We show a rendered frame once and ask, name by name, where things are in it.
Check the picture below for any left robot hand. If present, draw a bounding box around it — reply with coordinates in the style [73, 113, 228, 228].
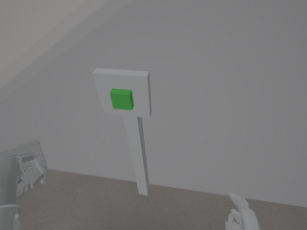
[0, 140, 48, 206]

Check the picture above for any button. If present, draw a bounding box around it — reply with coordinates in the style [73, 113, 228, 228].
[109, 88, 134, 110]

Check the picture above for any panel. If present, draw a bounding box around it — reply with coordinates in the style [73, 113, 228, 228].
[92, 68, 152, 196]

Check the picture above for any left robot forearm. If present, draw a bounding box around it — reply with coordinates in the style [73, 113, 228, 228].
[0, 204, 23, 230]

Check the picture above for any right robot hand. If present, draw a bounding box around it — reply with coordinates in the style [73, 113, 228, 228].
[225, 192, 262, 230]

